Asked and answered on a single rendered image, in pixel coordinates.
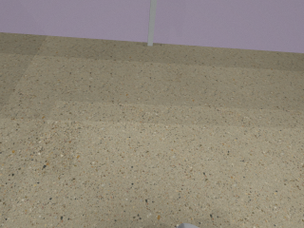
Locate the panel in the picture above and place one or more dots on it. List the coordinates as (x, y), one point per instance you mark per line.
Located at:
(151, 25)

